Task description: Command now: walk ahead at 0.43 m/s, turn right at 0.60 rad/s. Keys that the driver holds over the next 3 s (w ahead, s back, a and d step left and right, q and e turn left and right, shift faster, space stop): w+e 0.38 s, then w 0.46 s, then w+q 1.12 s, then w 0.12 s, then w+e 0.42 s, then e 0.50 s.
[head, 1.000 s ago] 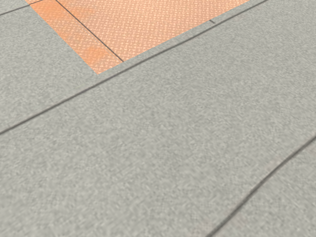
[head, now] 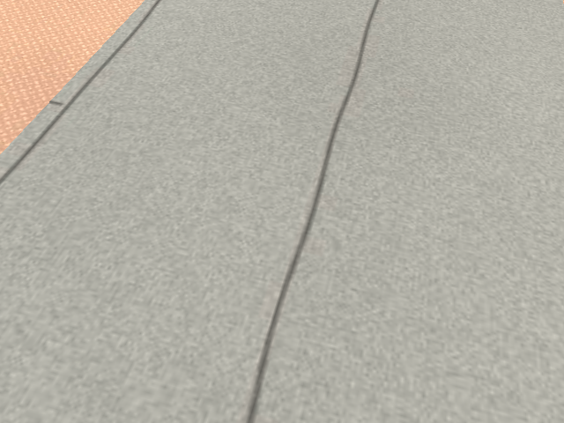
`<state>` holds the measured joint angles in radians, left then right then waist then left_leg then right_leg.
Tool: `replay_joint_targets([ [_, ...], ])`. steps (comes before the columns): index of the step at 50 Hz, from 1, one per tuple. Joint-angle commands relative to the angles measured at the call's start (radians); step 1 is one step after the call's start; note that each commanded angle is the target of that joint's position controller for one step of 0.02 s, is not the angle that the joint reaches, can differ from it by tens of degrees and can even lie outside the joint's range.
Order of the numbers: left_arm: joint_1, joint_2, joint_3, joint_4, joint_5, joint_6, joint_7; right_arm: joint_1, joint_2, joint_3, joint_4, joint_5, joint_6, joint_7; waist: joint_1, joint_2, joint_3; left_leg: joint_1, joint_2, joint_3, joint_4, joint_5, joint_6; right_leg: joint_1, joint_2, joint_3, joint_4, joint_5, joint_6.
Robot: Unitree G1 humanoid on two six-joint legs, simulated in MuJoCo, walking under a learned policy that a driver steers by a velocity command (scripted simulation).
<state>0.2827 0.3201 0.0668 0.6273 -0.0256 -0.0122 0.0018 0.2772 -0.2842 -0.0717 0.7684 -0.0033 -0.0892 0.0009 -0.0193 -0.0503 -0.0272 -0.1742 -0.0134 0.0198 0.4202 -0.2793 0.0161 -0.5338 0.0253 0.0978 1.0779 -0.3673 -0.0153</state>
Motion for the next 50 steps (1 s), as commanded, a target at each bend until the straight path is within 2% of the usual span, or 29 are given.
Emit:
replay_joint_targets([
  [1,-0.102,0.065,0.020,-0.103,0.001,-0.028,-0.012,0.002,-0.132,-0.026,-0.056,-0.010,-0.014,-0.013,-0.033,0.166,0.100,0.150,0.267,-0.230,-0.261,0.012,0.135,-0.334,-0.091,0.021,0.077,0.141,0.027],
  [6,-0.181,0.024,0.001,-0.125,0.003,-0.031,-0.027,0.026,-0.154,-0.025,-0.029,-0.007,-0.006,-0.013,-0.052,0.143,0.110,0.135,0.238,-0.021,-0.265,0.270,0.132,-0.279,-0.106,-0.041,-0.133,0.310,0.052],
  [9,-0.276,-0.003,-0.013,-0.145,0.002,-0.038,-0.052,0.063,-0.181,-0.029,-0.006,0.007,0.002,-0.015,-0.085,0.131,0.143,0.140,0.250,0.050,-0.272,0.303,0.122,-0.201,-0.099,-0.113,-0.311,0.360,0.030],
  [11,-0.302,0.002,-0.012,-0.156,-0.004,-0.040,-0.067,0.080,-0.201,-0.033,0.008,0.020,0.010,-0.013,-0.079,0.133,0.152,0.186,0.273,0.080,-0.253,0.401,0.113,-0.158,-0.085,-0.144,-0.389,0.325,-0.002],
  [13,-0.275,0.039,0.005,-0.158,0.000,-0.037,-0.073,0.078,-0.231,-0.041,0.011,0.027,0.021,-0.016,-0.035,0.160,0.101,0.243,0.285,0.126,-0.143,0.779,0.093,-0.047,-0.026,-0.192,-0.431,0.244,-0.050],
  [14,-0.208,0.073,0.023,-0.145,0.003,-0.033,-0.072,0.080,-0.249,-0.046,0.011,0.028,0.028,-0.021,0.013,0.181,0.043,0.262,0.284,0.148,-0.023,0.979,0.083,0.057,0.016,-0.216,-0.438,0.197,-0.079],
  [15,-0.060,0.119,0.050,-0.109,-0.001,-0.027,-0.066,0.073,-0.252,-0.046,0.008,0.031,0.035,-0.026,0.101,0.174,-0.043,0.216,0.272,0.170,0.162,1.061,0.065,0.264,0.054,-0.223,-0.487,0.231,-0.118],
  [16,0.109,0.172,0.083,-0.068,-0.005,-0.015,-0.047,0.078,-0.229,-0.035,-0.007,0.028,0.030,-0.030,0.189,0.135,-0.124,0.037,0.240,0.180,0.410,0.933,0.031,0.549,0.046,-0.157,-0.520,0.266,-0.157],
  [17,0.146,0.290,0.100,-0.057,-0.010,-0.012,-0.029,0.179,-0.075,0.014,-0.064,-0.025,0.013,-0.016,0.095,-0.164,-0.241,-0.408,0.103,0.151,0.801,-0.056,-0.023,0.964,-0.240,0.322,-0.499,0.237,-0.300],
  [18,0.174,0.262,0.086,-0.091,-0.008,-0.029,-0.032,0.130,-0.108,0.024,-0.094,-0.004,-0.026,-0.004,0.126,-0.153,-0.464,-0.546,-0.013,-0.086,1.005,-0.318,-0.033,1.053,-0.383,0.781,-0.704,0.011,-0.430],
  [19,0.152,0.193,0.065,-0.073,0.008,-0.042,-0.039,-0.009,-0.192,-0.003,-0.126,0.042,-0.045,0.003,0.165,-0.055,-0.328,-0.639,0.042,-0.137,1.012,-0.215,-0.016,0.965,-0.341,0.652,-0.762,0.014,-0.353],
  [20,0.099,0.164,0.055,-0.059,0.005,-0.050,-0.038,-0.042,-0.174,0.008,-0.141,0.050,-0.055,0.002,0.126,-0.016,-0.184,-0.642,0.084,-0.115,0.935,-0.131,-0.002,0.800,-0.308,0.513,-0.775,0.079,-0.318],
  [21,0.022,0.129,0.041,-0.066,0.007,-0.054,-0.036,-0.039,-0.163,0.010,-0.127,0.029,-0.054,-0.004,0.075,0.053,-0.101,-0.586,0.125,-0.106,0.854,-0.075,-0.006,0.633,-0.269,0.404,-0.780,0.187,-0.290],
  [23,-0.064,0.090,0.024,-0.075,0.030,-0.058,-0.031,0.010,-0.168,0.002,-0.103,0.013,-0.030,-0.001,0.004,0.007,-0.043,-0.455,0.166,-0.103,0.778,-0.018,-0.020,0.429,-0.218,0.282,-0.827,0.344,-0.278],
  [24,-0.076,0.088,0.023,-0.064,0.029,-0.064,-0.029,0.028,-0.155,0.004,-0.094,0.008,-0.019,0.001,-0.009,0.003,-0.034,-0.433,0.170,-0.091,0.749,-0.007,-0.032,0.382,-0.210,0.251,-0.848,0.389,-0.284],
  [28,-0.043,0.108,0.023,-0.003,0.023,-0.077,-0.014,-0.060,-0.106,0.019,-0.117,-0.008,0.003,-0.002,0.009,0.005,0.040,-0.459,0.165,-0.059,0.554,0.166,-0.079,0.284,-0.171,0.113,-0.899,0.467,-0.269],
  [31,-0.013,0.113,0.021,0.026,0.018,-0.074,-0.007,-0.171,-0.082,0.029,-0.137,-0.002,-0.008,0.008,0.058,0.002,0.064,-0.415,0.128,-0.039,0.314,0.385,-0.072,0.284,-0.128,0.043,-0.896,0.397,-0.219],
  [36,0.083,0.139,0.028,0.088,0.005,-0.064,-0.008,-0.296,-0.095,0.026,-0.181,0.016,-0.022,0.035,0.110,-0.007,0.103,-0.442,0.090,-0.048,0.137,0.395,-0.028,0.439,-0.210,0.103,-0.850,0.333,-0.208],
  [39,0.094,0.147,0.033,0.109,0.006,-0.047,-0.002,-0.263,-0.115,0.015,-0.186,0.012,-0.024,0.046,0.079,-0.034,0.087,-0.414,0.069,-0.041,0.095,0.258,0.019,0.550,-0.254,0.132,-0.777,0.465,-0.177],
  [40,0.081,0.152,0.034,0.108,0.007,-0.043,-0.001,-0.213,-0.129,0.007,-0.178,0.011,-0.025,0.043,0.048,-0.043,0.057,-0.335,0.043,-0.016,0.082,0.215,0.038,0.562,-0.241,0.121,-0.715,0.609,-0.163],
  [41,0.068,0.143,0.029,0.107,0.011,-0.038,0.000,-0.097,-0.158,-0.011,-0.149,0.009,-0.025,0.036,-0.017,-0.029,-0.022,-0.167,0.013,0.017,0.063,0.230,0.068,0.546,-0.192,0.083,-0.572,0.765,-0.139],
  [42,0.069,0.106,0.012,0.092,0.027,-0.036,0.003,0.066,-0.207,-0.027,-0.124,0.001,-0.024,0.028,-0.088,0.014,-0.169,0.114,0.111,-0.069,0.121,0.301,0.122,0.414,-0.137,0.038,-0.331,0.674,-0.103],
  [43,0.211,0.023,-0.012,0.079,0.019,-0.054,0.000,0.168,-0.299,-0.051,-0.103,-0.012,-0.017,0.028,-0.056,0.256,-0.340,0.506,0.347,-0.515,0.076,0.111,0.290,0.041,0.020,-0.037,0.076,0.260,-0.014],
  [44,0.182,0.051,-0.014,0.083,0.018,-0.071,-0.005,0.208,-0.227,-0.033,-0.087,0.010,-0.012,0.037,-0.076,0.330,-0.378,0.571,0.386,-0.803,-0.104,-0.071,0.315,-0.130,0.058,0.044,0.200,-0.189,0.000],
  [45,0.079,0.126,0.006,0.059,-0.004,-0.079,-0.012,0.138,-0.179,-0.016,-0.095,0.021,-0.007,0.033,-0.081,0.231,-0.215,0.466,0.364,-0.701,-0.124,-0.171,0.268,-0.228,-0.011,0.044,0.261,-0.144,-0.007],
  [46,-0.005,0.124,0.002,0.037,-0.004,-0.087,-0.013,0.070,-0.163,-0.010,-0.113,0.014,0.001,0.030,-0.067,0.134,-0.105,0.317,0.323,-0.585,-0.139,-0.124,0.243,-0.230,-0.055,0.009,0.228,-0.064,-0.013],
  [47,-0.051,0.111,0.001,0.023,0.013,-0.091,-0.012,0.025,-0.153,-0.006,-0.118,0.005,0.006,0.030,-0.041,0.080,-0.015,0.177,0.285,-0.498,-0.163,-0.020,0.241,-0.217,-0.085,-0.010,0.154,-0.007,-0.012],
  [48,-0.041,0.101,0.005,0.023,0.025,-0.091,-0.009,0.002,-0.137,0.000,-0.126,-0.004,0.003,0.029,-0.007,0.093,0.005,0.096,0.251,-0.447,-0.184,0.072,0.233,-0.158,-0.113,-0.002,0.088,0.043,-0.010],
  [50,0.000,0.072,0.000,0.034,0.033,-0.084,-0.007,-0.012,-0.130,0.001,-0.129,0.001,0.000,0.025,0.026,0.130,-0.001,0.031,0.210,-0.382,-0.219,0.181,0.245,-0.090,-0.118,-0.014,0.010,0.076,0.013],
])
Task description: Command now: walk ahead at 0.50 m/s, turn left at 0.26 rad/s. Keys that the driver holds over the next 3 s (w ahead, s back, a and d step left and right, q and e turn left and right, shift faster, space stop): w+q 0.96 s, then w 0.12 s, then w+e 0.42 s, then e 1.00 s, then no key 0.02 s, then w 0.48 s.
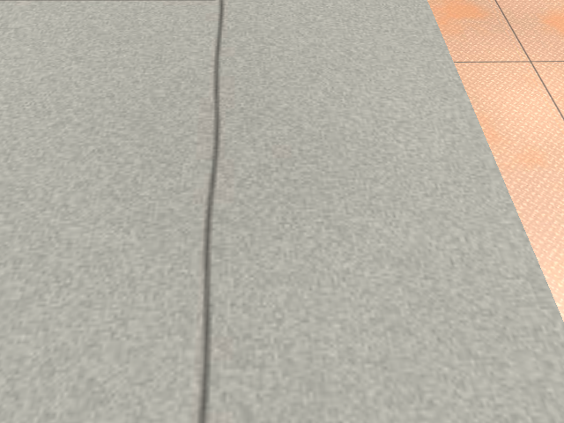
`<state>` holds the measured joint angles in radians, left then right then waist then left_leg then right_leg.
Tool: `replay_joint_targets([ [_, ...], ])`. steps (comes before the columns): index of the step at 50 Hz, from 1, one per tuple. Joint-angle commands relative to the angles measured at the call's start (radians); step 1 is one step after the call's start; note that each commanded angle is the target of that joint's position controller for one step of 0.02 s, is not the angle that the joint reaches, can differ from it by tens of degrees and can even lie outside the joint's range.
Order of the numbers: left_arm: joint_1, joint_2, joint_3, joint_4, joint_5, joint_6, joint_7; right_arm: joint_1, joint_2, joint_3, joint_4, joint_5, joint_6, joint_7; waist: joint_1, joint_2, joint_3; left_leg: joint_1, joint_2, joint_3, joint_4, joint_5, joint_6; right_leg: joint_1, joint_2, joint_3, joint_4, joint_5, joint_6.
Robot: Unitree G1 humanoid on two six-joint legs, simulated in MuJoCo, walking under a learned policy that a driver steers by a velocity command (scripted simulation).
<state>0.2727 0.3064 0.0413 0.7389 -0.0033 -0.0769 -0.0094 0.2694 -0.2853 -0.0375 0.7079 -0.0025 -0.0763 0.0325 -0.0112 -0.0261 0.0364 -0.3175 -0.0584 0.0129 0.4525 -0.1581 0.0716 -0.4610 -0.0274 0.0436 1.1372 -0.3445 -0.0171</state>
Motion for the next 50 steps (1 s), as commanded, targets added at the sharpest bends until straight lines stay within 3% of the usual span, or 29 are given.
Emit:
replay_joint_targets([
  [1,0.011,0.076,0.023,-0.076,0.015,-0.014,0.008,0.000,-0.133,-0.035,-0.063,0.006,-0.015,-0.009,0.024,0.109,-0.063,0.151,0.248,-0.345,-0.261,0.102,0.198,-0.154,-0.063,0.031,-0.088,0.063,0.030],
  [3,-0.052,0.061,0.017,-0.096,0.018,-0.010,0.014,0.017,-0.155,-0.044,-0.051,0.012,-0.015,-0.020,0.014,0.099,-0.038,0.120,0.233,-0.296,-0.278,0.155,0.200,-0.166,-0.057,0.023,-0.211,0.138,0.058],
  [6,-0.172,0.037,0.007,-0.117,0.015,-0.020,0.007,0.058,-0.175,-0.053,-0.032,0.019,-0.002,-0.036,-0.025,0.098,-0.018,0.091,0.191,-0.241,-0.268,0.143,0.161,-0.116,-0.028,0.021,-0.431,0.329,0.078],
  [11,-0.311,0.053,0.012,-0.148,-0.004,-0.040,-0.013,0.142,-0.185,-0.062,-0.004,0.032,0.021,-0.048,-0.069,0.109,-0.013,0.140,0.210,-0.308,-0.196,0.079,0.136,-0.038,0.022,0.034,-0.619,0.403,0.074],
  [14,-0.282,0.090,0.030,-0.144,-0.009,-0.052,-0.017,0.131,-0.186,-0.067,-0.007,0.031,0.035,-0.054,-0.033,0.143,-0.026,0.187,0.232,-0.384,-0.117,0.072,0.108,0.045,0.027,0.041,-0.676,0.306,0.041],
  [15,-0.219,0.103,0.040,-0.128,-0.009,-0.056,-0.015,0.116,-0.172,-0.064,-0.012,0.030,0.039,-0.054,0.005,0.148,-0.049,0.175,0.213,-0.382,-0.064,0.095,0.090,0.138,0.027,0.026,-0.714,0.296,0.017],
  [16,-0.121,0.135,0.057,-0.108,0.000,-0.060,-0.007,0.109,-0.138,-0.053,-0.021,0.025,0.038,-0.051,0.054,0.135,-0.119,0.129,0.157,-0.350,0.062,0.124,0.059,0.308,-0.010,0.043,-0.725,0.285,-0.019],
  [17,0.044,0.195,0.075,-0.092,0.014,-0.059,0.003,0.101,-0.074,-0.029,-0.049,0.006,0.034,-0.049,0.123,0.021,-0.269,-0.004,0.092,-0.267,0.348,-0.025,0.019,0.566,-0.192,0.213,-0.699,0.230,-0.086],
  [18,0.105,0.263,0.092,-0.058,0.017,-0.041,0.001,0.235,-0.015,-0.009,-0.085,0.031,0.022,-0.047,0.057,-0.296,-0.370,-0.353,-0.026,-0.145,0.653,-0.436,-0.036,0.839,-0.394,0.645,-0.773,0.035,-0.242],
  [19,0.089,0.166,0.073,-0.065,0.002,-0.036,-0.004,0.218,-0.119,-0.030,-0.059,0.047,0.021,-0.051,0.082,-0.205,-0.297,-0.474,0.051,-0.176,0.787,-0.416,-0.050,0.791,-0.392,0.697,-0.820,-0.137,-0.235],
  [20,0.052,0.109,0.057,-0.071,0.000,-0.032,0.000,0.117,-0.170,-0.046,-0.068,0.043,0.026,-0.050,0.102,-0.118,-0.178,-0.499,0.083,-0.165,0.819,-0.320,-0.056,0.683,-0.346,0.533,-0.830,-0.092,-0.194],
  [21,0.004,0.089,0.048,-0.072,0.007,-0.029,0.000,0.071,-0.161,-0.048,-0.076,0.033,0.031,-0.050,0.084,-0.061,-0.119,-0.468,0.114,-0.144,0.805,-0.247,-0.066,0.575,-0.301,0.412,-0.848,0.038,-0.172],
  [22,-0.029,0.065,0.041,-0.064,0.010,-0.026,0.000,0.038,-0.149,-0.051,-0.089,0.024,0.033,-0.046,0.067,-0.062,-0.068,-0.453,0.136,-0.142,0.766,-0.201,-0.072,0.495,-0.266,0.329,-0.872,0.130,-0.166],
  [23,-0.048,0.056,0.037,-0.059,0.016,-0.027,0.002,0.035,-0.132,-0.051,-0.096,0.028,0.039,-0.038,0.044,-0.085,-0.045,-0.414,0.159,-0.138,0.743,-0.173,-0.074,0.431,-0.240,0.257,-0.898,0.187,-0.157],
  [25,-0.057,0.063,0.043,-0.041,0.011,-0.034,0.003,0.030,-0.089,-0.043,-0.109,0.034,0.052,-0.030,0.028,-0.093,-0.027,-0.387,0.173,-0.114,0.703,-0.152,-0.082,0.371,-0.229,0.169,-0.943,0.261,-0.167],
  [28,-0.056,0.105,0.057,-0.014,0.008,-0.040,0.006,-0.026,-0.066,-0.033,-0.138,0.023,0.058,-0.025,0.026,-0.058,-0.006,-0.415,0.184,-0.103,0.592,-0.070,-0.100,0.361,-0.242,0.071,-0.978,0.370,-0.186],
  [33,-0.035,0.147,0.065,0.020,0.000,-0.028,0.012,-0.161,-0.048,-0.021,-0.170,0.025,0.042,0.005,0.072,-0.029,0.017,-0.346,0.163,-0.038,0.315,0.159,-0.074,0.390,-0.213,-0.098,-0.978,0.427,-0.145],
  [37,0.009,0.187,0.077,0.050,-0.022,-0.008,0.012,-0.241,-0.067,-0.028,-0.213,0.027,0.045,0.024,0.080,-0.032,0.039,-0.321,0.135,0.011,0.205,0.096,-0.025,0.494,-0.249,-0.156,-0.928,0.528,-0.112],
  [39,0.009,0.220,0.088,0.050,-0.031,0.004,0.017,-0.199,-0.103,-0.047,-0.217,0.019,0.052,0.025,0.035,-0.061,-0.008,-0.210,0.073,0.067,0.187,-0.006,0.018,0.532,-0.249,-0.198,-0.796,0.839,-0.090],
  [40,0.004,0.231,0.091,0.049,-0.035,0.012,0.020,-0.102,-0.135,-0.067,-0.197,0.018,0.057,0.022,-0.027,-0.060,-0.066,-0.076,0.029,0.093,0.160,-0.020,0.047,0.520,-0.234,-0.224,-0.647,0.969,-0.075],
  [41,0.006,0.208,0.082,0.044,-0.033,0.014,0.024,0.066,-0.187,-0.099,-0.151,0.022,0.064,0.010,-0.114,-0.032,-0.153,0.176,-0.010,0.090,0.118,0.032,0.085,0.413,-0.198,-0.251,-0.429,0.950,-0.044],
  [42,0.045,0.131,0.053,0.023,0.010,0.010,0.023,0.196,-0.272,-0.125,-0.125,0.032,0.076,-0.013,-0.139,0.144,-0.242,0.474,0.160,-0.174,0.113,0.072,0.150,0.137,-0.139,-0.255,-0.095,0.442,0.002],
  [43,0.114,0.036,0.017,-0.036,0.027,-0.018,0.009,0.135,-0.347,-0.120,-0.158,0.029,0.059,-0.008,-0.022,0.329,-0.373,0.700,0.376,-0.782,-0.061,-0.194,0.341,-0.225,0.064,-0.079,0.195,-0.279,0.045],
  [44,-0.015,0.149,0.040,-0.043,-0.013,-0.043,-0.003,0.153,-0.250,-0.098,-0.169,0.026,0.043,0.002,-0.111,0.180,-0.383,0.689,0.381,-0.814,-0.158,-0.293,0.310,-0.322,0.023,0.065,0.259,-0.225,0.030],
  [45,-0.078,0.164,0.043,-0.069,-0.038,-0.057,-0.007,0.117,-0.214,-0.085,-0.157,0.019,0.029,0.003,-0.098,0.152,-0.231,0.573,0.354,-0.676,-0.168,-0.231,0.269,-0.377,-0.013,0.046,0.217,-0.126,0.012],
  [46,-0.085,0.145,0.037,-0.061,-0.021,-0.063,0.001,0.061,-0.193,-0.077,-0.158,0.019,0.022,0.001,-0.054,0.058,-0.155,0.428,0.309,-0.565,-0.164,-0.112,0.239,-0.329,-0.055,0.044,0.136,-0.044,0.009],
  [47,-0.078,0.145,0.041,-0.054,0.002,-0.061,0.009,0.005,-0.172,-0.071,-0.166,0.012,0.021,-0.002,-0.014,0.046,-0.113,0.309,0.273,-0.481,-0.167,0.018,0.220,-0.261,-0.079,0.045,0.054,0.004,0.017],
  [48,-0.059,0.147,0.044,-0.048,0.008,-0.051,0.008,-0.027,-0.154,-0.063,-0.178,0.000,0.020,-0.006,0.017,0.065,-0.104,0.234,0.248,-0.435,-0.187,0.098,0.215,-0.198,-0.095,0.052,0.022,0.036,0.023],
  [50,-0.031,0.121,0.039,-0.031,0.014,-0.030,0.007,-0.039,-0.140,-0.057,-0.166,0.000,0.012,-0.014,0.034,0.075,-0.102,0.163,0.238,-0.369,-0.213,0.227,0.225,-0.154,-0.097,0.028,-0.037,0.070,0.051],
])
Over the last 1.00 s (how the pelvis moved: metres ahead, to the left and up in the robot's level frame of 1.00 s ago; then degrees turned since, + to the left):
0.56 -0.11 0.00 -18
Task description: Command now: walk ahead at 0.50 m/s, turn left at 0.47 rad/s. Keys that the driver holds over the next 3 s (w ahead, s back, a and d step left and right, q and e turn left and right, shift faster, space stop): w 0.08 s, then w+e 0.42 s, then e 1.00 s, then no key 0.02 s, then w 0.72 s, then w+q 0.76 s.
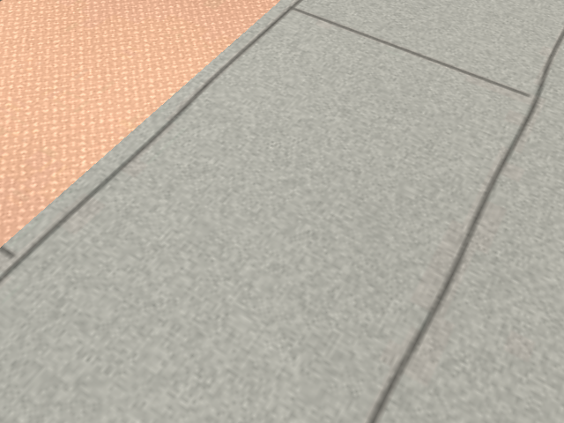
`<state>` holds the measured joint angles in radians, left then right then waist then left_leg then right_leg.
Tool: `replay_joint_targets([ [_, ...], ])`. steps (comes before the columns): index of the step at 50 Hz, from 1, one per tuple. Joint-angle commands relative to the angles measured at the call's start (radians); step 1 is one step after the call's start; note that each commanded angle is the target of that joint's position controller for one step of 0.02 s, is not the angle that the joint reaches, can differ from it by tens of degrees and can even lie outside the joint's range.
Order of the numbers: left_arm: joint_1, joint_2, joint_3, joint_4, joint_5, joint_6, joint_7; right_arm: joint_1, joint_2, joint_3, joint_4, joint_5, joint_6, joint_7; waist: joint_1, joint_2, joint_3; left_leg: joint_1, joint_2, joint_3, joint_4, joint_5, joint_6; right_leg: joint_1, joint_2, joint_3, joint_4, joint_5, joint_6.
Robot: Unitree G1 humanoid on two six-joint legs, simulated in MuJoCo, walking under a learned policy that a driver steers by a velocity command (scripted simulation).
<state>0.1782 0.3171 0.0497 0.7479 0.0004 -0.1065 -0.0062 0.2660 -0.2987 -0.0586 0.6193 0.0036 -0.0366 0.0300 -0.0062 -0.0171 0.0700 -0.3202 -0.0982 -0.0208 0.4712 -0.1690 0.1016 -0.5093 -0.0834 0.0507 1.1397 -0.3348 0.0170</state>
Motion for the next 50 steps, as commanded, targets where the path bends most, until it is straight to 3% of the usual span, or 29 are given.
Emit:
replay_joint_targets([
  [1,0.056,0.096,0.026,-0.038,0.014,0.008,0.005,-0.023,-0.126,-0.035,-0.063,-0.003,-0.031,-0.017,0.028,0.062,-0.125,0.140,0.268,-0.295,-0.243,0.280,0.195,-0.102,-0.038,0.010,-0.079,0.094,0.032],
  [4,-0.046,0.058,0.010,-0.062,0.016,0.012,0.003,0.020,-0.138,-0.035,-0.022,0.001,-0.033,-0.032,-0.007,0.068,-0.084,0.120,0.229,-0.205,-0.261,0.298,0.160,-0.118,-0.028,-0.002,-0.277,0.286,0.054],
  [8,-0.158,0.035,-0.005,-0.077,-0.007,0.004,-0.018,0.066,-0.150,-0.033,0.025,0.003,-0.038,-0.034,-0.067,0.088,-0.042,0.133,0.230,-0.144,-0.288,0.154,0.115,-0.058,0.001,-0.029,-0.506,0.516,0.032],
  [13,-0.237,0.054,-0.003,-0.120,-0.019,-0.002,-0.047,0.127,-0.161,-0.039,0.093,0.001,-0.030,-0.031,-0.094,0.076,0.009,0.359,0.325,-0.143,-0.245,0.233,0.105,-0.182,0.016,-0.024,-0.598,0.390,-0.040],
  [15,-0.218,0.058,-0.001,-0.126,-0.019,-0.002,-0.059,0.120,-0.170,-0.044,0.106,0.004,-0.020,-0.038,-0.075,0.084,-0.005,0.420,0.341,-0.116,-0.194,0.380,0.084,-0.163,0.039,-0.037,-0.612,0.293,-0.073],
  [16,-0.175,0.072,0.006,-0.119,-0.018,0.000,-0.060,0.103,-0.178,-0.046,0.103,0.001,-0.016,-0.042,-0.049,0.097,-0.038,0.429,0.333,-0.091,-0.140,0.550,0.068,-0.089,0.069,-0.059,-0.614,0.250,-0.091],
  [17,-0.096,0.096,0.021,-0.101,-0.015,0.002,-0.057,0.086,-0.186,-0.047,0.098,-0.001,-0.010,-0.046,-0.004,0.106,-0.101,0.427,0.312,-0.058,-0.038,0.747,0.050,0.035,0.110,-0.096,-0.616,0.234,-0.113],
  [18,0.039,0.134,0.044,-0.067,-0.011,0.005,-0.050,0.069,-0.176,-0.041,0.089,-0.004,-0.002,-0.053,0.068,0.084,-0.189,0.372,0.268,-0.006,0.143,0.842,0.018,0.235,0.136,-0.105,-0.638,0.284,-0.144],
  [19,0.193,0.200,0.062,-0.048,-0.010,0.011,-0.041,0.081,-0.147,-0.025,0.062,-0.024,-0.005,-0.063,0.120,-0.011,-0.310,0.163,0.225,0.030,0.432,0.583,-0.023,0.528,-0.018,0.122,-0.619,0.349,-0.212],
  [20,0.236,0.257,0.077,-0.038,-0.018,0.012,-0.045,0.200,-0.044,0.005,0.043,-0.030,-0.027,-0.046,0.046,-0.266,-0.402,-0.263,0.016,0.016,0.776,-0.251,-0.105,0.860,-0.230,0.637,-0.713,0.150,-0.395],
  [21,0.251,0.160,0.054,-0.039,-0.036,0.014,-0.044,0.128,-0.114,0.000,0.046,-0.010,-0.053,-0.034,0.104,-0.167,-0.406,-0.391,0.043,-0.115,0.862,-0.369,-0.097,0.906,-0.228,0.732,-0.807,-0.009,-0.373],
  [22,0.195,0.137,0.047,-0.054,-0.027,0.020,-0.035,0.023,-0.149,-0.009,0.012,0.022,-0.074,-0.022,0.113,-0.115,-0.266,-0.458,0.090,-0.114,0.856,-0.290,-0.087,0.798,-0.206,0.602,-0.832,0.007,-0.336],
  [23,0.147,0.135,0.046,-0.069,-0.017,0.024,-0.029,-0.037,-0.141,-0.004,-0.003,0.017,-0.088,-0.023,0.096,-0.013,-0.190,-0.442,0.127,-0.097,0.799,-0.225,-0.082,0.669,-0.170,0.512,-0.845,0.092,-0.314],
  [24,0.108,0.120,0.041,-0.078,-0.012,0.027,-0.026,-0.065,-0.139,-0.009,-0.011,-0.006,-0.094,-0.026,0.065,0.032,-0.125,-0.415,0.152,-0.086,0.716,-0.187,-0.090,0.554,-0.139,0.446,-0.863,0.206,-0.308],
  [25,0.087,0.107,0.034,-0.089,-0.002,0.027,-0.021,-0.053,-0.136,-0.013,-0.014,-0.017,-0.090,-0.027,0.032,0.008,-0.117,-0.354,0.169,-0.089,0.670,-0.160,-0.099,0.481,-0.112,0.403,-0.882,0.294,-0.306],
  [27,0.053,0.111,0.036,-0.100,-0.002,0.031,-0.013,-0.025,-0.120,-0.012,-0.012,-0.024,-0.073,-0.032,-0.006,-0.027,-0.094,-0.305,0.170,-0.069,0.599,-0.176,-0.136,0.388,-0.091,0.331,-0.884,0.583,-0.316],
  [30,0.059,0.156,0.052,-0.085,-0.008,0.043,0.007,-0.054,-0.078,0.002,-0.016,-0.029,-0.052,-0.045,-0.011,-0.028,-0.096,-0.235,0.127,-0.019,0.421,-0.084,-0.185,0.269,-0.031,0.204,-0.853,0.838,-0.287],
  [33,0.095,0.159,0.058,-0.063,-0.026,0.076,0.029,-0.142,-0.058,0.008,-0.025,-0.021,-0.046,-0.043,0.027,-0.058,-0.140,-0.128,0.065,-0.013,0.224,0.141,-0.191,0.229,0.035,0.167,-0.806,0.760,-0.209],
  [36,0.127,0.148,0.059,-0.051,-0.029,0.103,0.042,-0.217,-0.070,0.003,-0.044,-0.010,-0.047,-0.033,0.051,-0.078,-0.149,-0.103,0.035,-0.047,0.090,0.190,-0.180,0.281,0.026,0.250,-0.753,0.603,-0.179],
  [39,0.086,0.132,0.058,-0.072,-0.021,0.114,0.049,-0.175,-0.111,-0.018,-0.031,-0.014,-0.058,-0.029,0.012,-0.106,-0.152,-0.065,0.052,-0.092,-0.004,0.158,-0.141,0.359,0.009,0.358,-0.647,0.524,-0.152],
  [40,0.058,0.117,0.054,-0.086,-0.021,0.115,0.049,-0.129,-0.116,-0.023,-0.019,-0.020,-0.066,-0.031,-0.020,-0.100,-0.164,0.015,0.075,-0.082,-0.083,0.249,-0.117,0.349,0.042,0.353,-0.575,0.483,-0.126],
  [41,0.068,0.071,0.039,-0.108,-0.009,0.110,0.045,-0.076,-0.159,-0.031,-0.019,-0.037,-0.070,-0.040,-0.029,-0.021,-0.253,0.208,0.210,-0.171,-0.071,0.462,-0.056,0.279,0.100,0.303,-0.407,0.330,-0.086],
  [42,0.231,0.009,0.022,-0.094,0.007,0.104,0.039,-0.075,-0.188,-0.030,-0.036,-0.056,-0.056,-0.049,0.047,0.218,-0.341,0.467,0.452,-0.411,0.001,0.890,0.091,0.067,0.231,0.198,-0.169,-0.320,-0.025],
  [43,0.317,0.085,0.027,-0.088,-0.014,0.106,0.033,-0.029,-0.171,-0.037,-0.014,-0.032,-0.032,-0.045,0.047,0.318,-0.426,0.512,0.592,-0.641,-0.034,0.694,0.206,-0.048,0.193,0.134,0.016,-0.413,0.007],
  [44,0.264,0.159,0.052,-0.067,-0.024,0.121,0.036,-0.069,-0.115,-0.024,-0.036,-0.018,-0.021,-0.047,0.023,0.177,-0.340,0.431,0.517,-0.568,-0.062,0.486,0.179,-0.082,0.144,0.132,0.103,-0.330,0.043],
  [45,0.181,0.179,0.062,-0.077,-0.027,0.141,0.042,-0.103,-0.084,-0.015,-0.041,-0.020,-0.008,-0.050,0.008,0.110,-0.262,0.348,0.448,-0.433,-0.077,0.354,0.129,-0.104,0.122,0.098,0.131,-0.252,0.064],
  [46,0.147,0.172,0.066,-0.083,-0.026,0.161,0.049,-0.141,-0.076,-0.008,-0.045,-0.024,0.003,-0.050,0.012,0.090,-0.208,0.256,0.401,-0.356,-0.105,0.267,0.108,-0.095,0.103,0.084,0.130,-0.205,0.078],
  [48,0.135,0.123,0.058,-0.101,-0.025,0.177,0.050,-0.185,-0.099,-0.014,-0.035,-0.034,0.014,-0.055,0.031,0.139,-0.130,0.099,0.328,-0.217,-0.169,0.194,0.100,-0.030,0.084,0.031,0.075,-0.133,0.085],
  [50,0.135,0.083,0.049,-0.111,-0.023,0.174,0.050,-0.180,-0.095,-0.018,-0.021,-0.036,0.017,-0.059,0.025,0.171,-0.140,0.101,0.318,-0.152,-0.190,0.212,0.120,-0.004,0.079,-0.003,-0.003,-0.111,0.087],
])
Over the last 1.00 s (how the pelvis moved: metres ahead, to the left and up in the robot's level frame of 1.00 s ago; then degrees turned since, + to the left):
0.50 0.13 0.00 34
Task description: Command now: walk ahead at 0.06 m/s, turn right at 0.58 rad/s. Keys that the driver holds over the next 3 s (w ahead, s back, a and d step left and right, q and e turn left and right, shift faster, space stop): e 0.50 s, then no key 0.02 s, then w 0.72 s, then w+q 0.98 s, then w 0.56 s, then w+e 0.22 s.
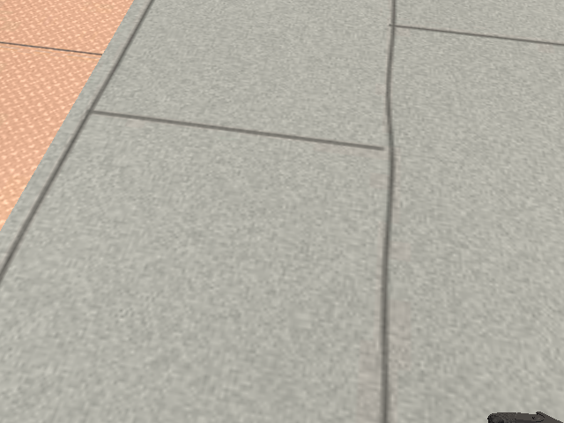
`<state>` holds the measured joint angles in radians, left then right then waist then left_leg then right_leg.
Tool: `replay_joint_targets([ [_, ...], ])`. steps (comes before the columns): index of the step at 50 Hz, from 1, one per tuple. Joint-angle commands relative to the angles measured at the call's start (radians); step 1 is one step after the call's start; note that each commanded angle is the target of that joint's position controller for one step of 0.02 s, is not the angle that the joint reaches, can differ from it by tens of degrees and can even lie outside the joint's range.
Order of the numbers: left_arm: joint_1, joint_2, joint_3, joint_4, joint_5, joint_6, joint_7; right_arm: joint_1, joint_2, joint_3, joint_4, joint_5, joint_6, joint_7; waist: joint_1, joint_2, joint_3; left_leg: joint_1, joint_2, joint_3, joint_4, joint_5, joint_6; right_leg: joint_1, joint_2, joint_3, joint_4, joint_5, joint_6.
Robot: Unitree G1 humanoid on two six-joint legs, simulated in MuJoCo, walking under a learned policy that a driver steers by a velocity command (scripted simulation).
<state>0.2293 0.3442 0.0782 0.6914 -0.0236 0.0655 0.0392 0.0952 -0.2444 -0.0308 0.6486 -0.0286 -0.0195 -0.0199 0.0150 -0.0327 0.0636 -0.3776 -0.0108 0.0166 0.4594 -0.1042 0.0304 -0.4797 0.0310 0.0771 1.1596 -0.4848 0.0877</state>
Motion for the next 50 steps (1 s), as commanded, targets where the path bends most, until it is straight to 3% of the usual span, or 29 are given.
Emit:
replay_joint_targets([
  [1,0.070,0.052,0.019,-0.063,0.005,0.000,0.004,-0.002,-0.153,-0.049,-0.044,-0.001,0.001,-0.012,-0.003,0.186,-0.147,0.177,0.248,-0.180,-0.180,0.166,0.207,-0.030,-0.047,-0.033,-0.057,0.045,0.015],
  [4,0.024,0.043,0.011,-0.088,0.011,-0.004,-0.008,-0.011,-0.177,-0.061,-0.031,0.008,0.007,-0.015,-0.017,0.173,-0.174,0.194,0.285,-0.143,-0.187,0.149,0.224,0.018,-0.086,-0.043,-0.183,0.088,0.000],
  [9,0.007,0.062,0.016,-0.106,0.010,-0.001,-0.033,-0.019,-0.213,-0.076,-0.007,0.025,0.020,-0.003,-0.020,0.187,-0.163,0.181,0.312,-0.085,-0.176,0.068,0.203,0.129,-0.082,-0.099,-0.380,0.128,-0.050],
  [11,0.049,0.060,0.022,-0.093,0.012,-0.002,-0.043,-0.033,-0.219,-0.079,0.005,0.043,0.025,-0.003,0.017,0.175,-0.163,0.166,0.305,-0.048,-0.116,0.045,0.158,0.221,-0.059,-0.133,-0.550,0.218,-0.091],
  [12,0.086,0.072,0.031,-0.078,0.015,-0.002,-0.043,-0.008,-0.201,-0.077,0.021,0.050,0.028,-0.003,0.026,0.153,-0.162,0.123,0.280,-0.013,-0.055,-0.008,0.110,0.296,-0.037,-0.131,-0.632,0.262,-0.122],
  [13,0.115,0.117,0.046,-0.074,0.018,-0.003,-0.036,0.039,-0.161,-0.070,0.043,0.046,0.032,0.001,0.023,0.027,-0.128,0.010,0.216,0.067,0.102,-0.141,0.018,0.375,-0.101,0.004,-0.760,0.371,-0.177],
  [14,0.102,0.230,0.066,-0.108,0.014,-0.003,-0.016,0.061,-0.103,-0.051,0.009,-0.006,0.033,0.009,-0.029,-0.296,-0.104,-0.266,0.055,0.158,0.419,-0.524,-0.102,0.472,-0.364,0.379,-0.800,0.652,-0.316],
  [15,0.095,0.238,0.064,-0.131,0.057,-0.025,-0.025,-0.072,-0.153,-0.068,-0.029,0.003,0.025,-0.004,0.060,-0.230,-0.116,-0.313,-0.001,-0.021,0.593,-0.566,-0.098,0.332,-0.415,0.469,-0.860,0.587,-0.436],
  [16,0.046,0.208,0.055,-0.128,0.066,-0.046,-0.029,-0.087,-0.175,-0.078,-0.028,0.024,0.027,-0.011,0.031,-0.148,-0.092,-0.310,0.023,-0.066,0.656,-0.469,-0.080,0.304,-0.355,0.381,-0.872,0.498,-0.394],
  [17,-0.017,0.177,0.049,-0.131,0.045,-0.057,-0.026,-0.051,-0.179,-0.084,-0.008,0.027,0.031,-0.017,-0.005,-0.112,-0.080,-0.314,0.034,-0.078,0.653,-0.373,-0.072,0.301,-0.301,0.316,-0.862,0.446,-0.333],
  [18,-0.048,0.139,0.037,-0.137,0.027,-0.059,-0.022,-0.026,-0.179,-0.089,0.018,0.019,0.035,-0.025,-0.014,-0.093,-0.094,-0.306,0.040,-0.082,0.657,-0.323,-0.078,0.313,-0.271,0.283,-0.849,0.449,-0.298],
  [19,-0.067,0.126,0.029,-0.141,0.020,-0.057,-0.016,-0.008,-0.178,-0.090,0.023,0.012,0.036,-0.026,-0.026,-0.103,-0.104,-0.278,0.030,-0.078,0.682,-0.279,-0.090,0.302,-0.250,0.257,-0.840,0.509,-0.293],
  [20,-0.061,0.112,0.022,-0.144,0.022,-0.055,-0.012,-0.001,-0.171,-0.090,0.023,0.016,0.033,-0.023,-0.030,-0.105,-0.123,-0.252,0.018,-0.077,0.700,-0.253,-0.098,0.302,-0.234,0.246,-0.832,0.553,-0.295],
  [22,-0.040,0.105,0.019,-0.142,0.025,-0.053,-0.005,-0.004,-0.156,-0.086,0.021,0.027,0.028,-0.019,-0.023,-0.099,-0.145,-0.248,0.008,-0.081,0.656,-0.222,-0.109,0.346,-0.221,0.241,-0.818,0.593,-0.301],
  [26,-0.016,0.127,0.030,-0.138,0.020,-0.042,0.005,-0.045,-0.134,-0.072,0.011,0.031,0.020,-0.009,0.005,-0.114,-0.145,-0.216,0.001,-0.092,0.430,-0.214,-0.124,0.401,-0.214,0.281,-0.789,0.551,-0.303],
  [28,0.004,0.121,0.028,-0.132,0.019,-0.040,0.001,-0.039,-0.135,-0.067,0.017,0.038,0.015,0.006,0.026,-0.127,-0.157,-0.147,0.006,-0.076,0.336,-0.217,-0.114,0.366,-0.206,0.309,-0.825,0.265,-0.312],
  [31,0.017,0.122,0.022,-0.115,0.019,-0.044,-0.013,-0.053,-0.145,-0.064,0.008,0.048,-0.006,0.026,0.042,-0.157,-0.096,-0.063,-0.002,-0.046,0.224,-0.277,-0.082,0.280,-0.204,0.377,-0.871,-0.012,-0.322],
  [33,0.021,0.115,0.016,-0.101,0.017,-0.049,-0.018,-0.024,-0.140,-0.062,0.019,0.052,-0.029,0.039,0.026,-0.138,-0.078,0.026,-0.007,-0.031,0.124,-0.258,-0.051,0.243,-0.197,0.401,-0.869,-0.067,-0.315],
  [35,-0.005,0.091,0.003,-0.099,0.015,-0.055,-0.019,0.055,-0.122,-0.060,0.055,0.048,-0.052,0.043,-0.029,-0.097,-0.067,0.190,-0.005,-0.013,-0.058,-0.138,-0.009,0.167,-0.149,0.385,-0.828,-0.094,-0.276],
  [36,-0.017,0.051,-0.009,-0.102,0.020,-0.062,-0.019,0.121,-0.140,-0.063,0.073,0.039,-0.061,0.039,-0.055,-0.058,-0.091,0.316,0.061,-0.079,-0.077,-0.146,0.018,0.089,-0.106,0.341,-0.738,-0.088,-0.236],
  [37,-0.026,-0.024,-0.031,-0.112,0.028,-0.071,-0.022,0.234,-0.187,-0.068,0.096,0.023,-0.065,0.034,-0.079,0.108,-0.130,0.436,0.239,-0.285,-0.145,-0.237,0.073,-0.029,0.000,0.186,-0.439,-0.092,-0.167],
  [38,-0.068,0.030,-0.013,-0.170,0.002,-0.088,-0.017,0.284,-0.300,-0.098,0.125,0.007,-0.069,0.043,-0.075,0.290,-0.045,0.427,0.390,-0.639,-0.263,-0.466,0.219,-0.276,0.081,0.063,-0.288,-0.133,-0.132],
  [39,-0.091,0.106,0.010,-0.156,-0.002,-0.101,-0.012,0.248,-0.241,-0.087,0.114,0.023,-0.077,0.041,-0.080,0.196,0.041,0.401,0.406,-0.659,-0.287,-0.582,0.252,-0.362,0.007,0.099,-0.164,-0.075,-0.120],
  [40,-0.076,0.109,0.015,-0.138,-0.003,-0.109,-0.019,0.222,-0.192,-0.071,0.111,0.035,-0.080,0.032,-0.063,0.184,0.062,0.411,0.359,-0.581,-0.287,-0.563,0.221,-0.396,-0.015,0.098,-0.126,0.014,-0.117],
  [42,-0.075,0.076,0.011,-0.123,0.012,-0.121,-0.033,0.207,-0.171,-0.059,0.107,0.041,-0.075,0.023,-0.056,0.166,0.047,0.435,0.301,-0.457,-0.301,-0.424,0.181,-0.413,-0.066,0.040,-0.119,0.138,-0.099],
  [43,-0.095,0.052,0.007,-0.123,0.014,-0.129,-0.040,0.216,-0.162,-0.053,0.108,0.036,-0.074,0.019,-0.062,0.159,0.037,0.420,0.271,-0.389,-0.313,-0.328,0.166,-0.385,-0.084,0.019,-0.138,0.199,-0.091],
  [47,-0.176,-0.021,-0.018,-0.143,0.014,-0.143,-0.054,0.261,-0.167,-0.050,0.125,0.039,-0.064,0.014,-0.097,0.150,0.016,0.365,0.203,-0.206,-0.327,-0.041,0.158,-0.282,-0.089,-0.069,-0.320,0.352,-0.059],
  [50,-0.244,-0.039,-0.028,-0.159,0.006,-0.152,-0.071,0.300,-0.197,-0.053,0.141,0.044,-0.055,0.014,-0.121,0.154,0.025,0.307,0.196,-0.142,-0.323,0.041,0.151,-0.154,-0.067,-0.101,-0.502,0.431,-0.055],
])
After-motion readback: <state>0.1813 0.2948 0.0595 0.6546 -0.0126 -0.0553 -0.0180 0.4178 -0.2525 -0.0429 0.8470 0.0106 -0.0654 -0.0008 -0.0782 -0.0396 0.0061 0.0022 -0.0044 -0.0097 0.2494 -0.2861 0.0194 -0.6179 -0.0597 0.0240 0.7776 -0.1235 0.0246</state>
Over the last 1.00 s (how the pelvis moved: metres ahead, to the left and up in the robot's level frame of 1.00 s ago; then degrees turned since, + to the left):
0.49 -0.06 0.00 -24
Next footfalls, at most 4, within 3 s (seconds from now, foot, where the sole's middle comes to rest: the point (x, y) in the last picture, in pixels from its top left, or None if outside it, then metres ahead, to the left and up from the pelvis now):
0.26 right None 0.04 -0.14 -0.77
0.72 left None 0.12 0.07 -0.77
1.16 right None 0.30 -0.30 -0.77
1.70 left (362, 332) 0.67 -0.18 -0.77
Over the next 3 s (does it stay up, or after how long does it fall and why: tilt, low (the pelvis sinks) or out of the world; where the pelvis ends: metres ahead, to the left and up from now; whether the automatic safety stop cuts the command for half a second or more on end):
stays up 1.17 -0.19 0.01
